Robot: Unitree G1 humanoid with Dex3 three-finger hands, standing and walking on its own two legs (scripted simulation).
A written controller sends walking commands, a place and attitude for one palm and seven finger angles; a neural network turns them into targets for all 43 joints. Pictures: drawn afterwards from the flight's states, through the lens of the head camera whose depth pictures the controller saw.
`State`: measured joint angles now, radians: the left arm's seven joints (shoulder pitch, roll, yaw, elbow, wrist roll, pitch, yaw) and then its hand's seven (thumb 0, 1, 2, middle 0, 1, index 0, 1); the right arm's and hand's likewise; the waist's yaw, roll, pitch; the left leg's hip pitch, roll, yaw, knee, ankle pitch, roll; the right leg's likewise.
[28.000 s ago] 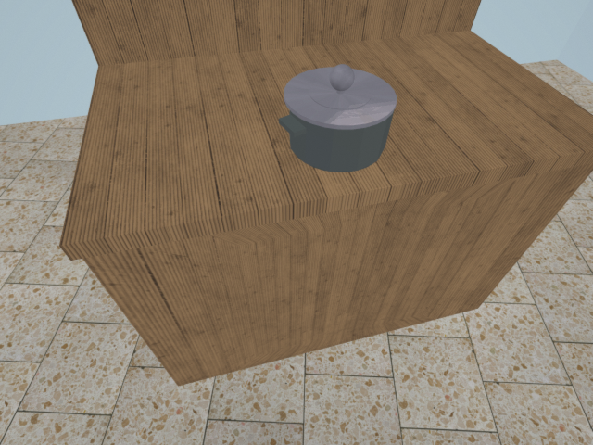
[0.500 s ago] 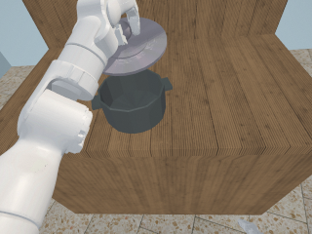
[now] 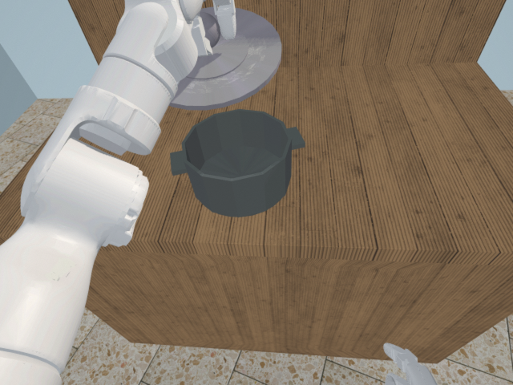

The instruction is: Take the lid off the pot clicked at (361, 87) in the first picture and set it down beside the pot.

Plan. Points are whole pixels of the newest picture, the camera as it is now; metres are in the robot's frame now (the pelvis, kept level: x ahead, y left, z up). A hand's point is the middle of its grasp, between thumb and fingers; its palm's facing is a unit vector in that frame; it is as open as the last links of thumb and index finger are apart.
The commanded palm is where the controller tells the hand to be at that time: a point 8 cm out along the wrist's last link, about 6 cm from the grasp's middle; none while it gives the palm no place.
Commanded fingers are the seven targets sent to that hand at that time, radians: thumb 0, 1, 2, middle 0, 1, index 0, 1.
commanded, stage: move the lid sideways beside the pot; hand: left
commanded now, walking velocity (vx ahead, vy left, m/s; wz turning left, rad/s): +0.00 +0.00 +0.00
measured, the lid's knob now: (203, 31) +0.50 +0.07 +0.31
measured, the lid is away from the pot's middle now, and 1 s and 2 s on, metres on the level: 0.02 0.12 0.23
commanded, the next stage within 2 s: none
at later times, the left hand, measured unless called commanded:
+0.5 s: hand (182, 39) +0.47 +0.09 +0.32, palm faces -0.13 -0.05 -0.99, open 6.9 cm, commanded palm +0.45 +0.10 +0.39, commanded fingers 0.00 0.63 1.05 -0.85 -0.98 -0.95 -1.03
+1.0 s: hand (135, 43) +0.47 +0.15 +0.31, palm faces -0.14 -0.05 -0.99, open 6.8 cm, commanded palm +0.45 +0.15 +0.39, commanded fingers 0.00 0.63 1.05 -0.85 -0.98 -0.95 -1.03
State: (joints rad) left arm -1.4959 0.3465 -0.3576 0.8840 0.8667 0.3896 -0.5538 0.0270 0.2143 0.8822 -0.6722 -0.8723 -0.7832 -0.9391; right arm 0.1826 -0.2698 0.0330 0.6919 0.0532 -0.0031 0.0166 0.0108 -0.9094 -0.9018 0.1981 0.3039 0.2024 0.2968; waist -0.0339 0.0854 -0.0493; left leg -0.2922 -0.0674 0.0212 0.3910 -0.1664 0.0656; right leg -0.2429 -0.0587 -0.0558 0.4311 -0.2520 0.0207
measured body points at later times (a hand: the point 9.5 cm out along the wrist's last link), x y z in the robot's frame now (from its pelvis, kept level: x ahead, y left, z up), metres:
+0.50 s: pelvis -0.01 +0.00 +0.00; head +0.01 -0.04 +0.45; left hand +0.47 +0.09 +0.37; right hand +0.10 -0.25 -0.13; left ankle +0.02 +0.08 -0.74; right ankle -0.02 -0.13 -0.74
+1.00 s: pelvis +0.00 -0.01 +0.00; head +0.03 -0.03 +0.45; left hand +0.47 +0.15 +0.37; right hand +0.14 -0.26 -0.12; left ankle +0.02 +0.08 -0.74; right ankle -0.02 -0.13 -0.74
